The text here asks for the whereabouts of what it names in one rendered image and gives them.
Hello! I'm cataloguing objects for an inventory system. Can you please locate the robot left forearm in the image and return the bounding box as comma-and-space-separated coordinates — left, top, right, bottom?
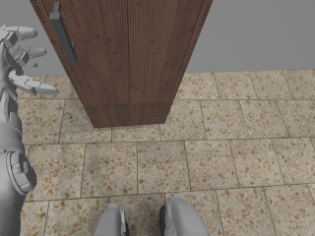
0, 82, 26, 154

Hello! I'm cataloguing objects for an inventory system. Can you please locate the cupboard door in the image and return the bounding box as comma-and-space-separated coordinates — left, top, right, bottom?
36, 0, 209, 106

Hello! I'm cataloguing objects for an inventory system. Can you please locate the robot right thigh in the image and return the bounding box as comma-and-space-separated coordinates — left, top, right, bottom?
165, 199, 211, 236

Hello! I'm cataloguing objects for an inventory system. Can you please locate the left robot upper arm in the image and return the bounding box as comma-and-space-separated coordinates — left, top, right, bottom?
0, 151, 37, 236

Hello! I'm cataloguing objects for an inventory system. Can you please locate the left robot hand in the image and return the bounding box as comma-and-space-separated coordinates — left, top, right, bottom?
0, 25, 59, 96

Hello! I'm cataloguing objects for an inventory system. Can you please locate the right robot shin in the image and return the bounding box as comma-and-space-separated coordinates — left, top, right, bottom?
164, 195, 182, 236

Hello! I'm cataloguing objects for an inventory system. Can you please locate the handle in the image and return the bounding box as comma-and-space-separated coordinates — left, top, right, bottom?
49, 1, 77, 63

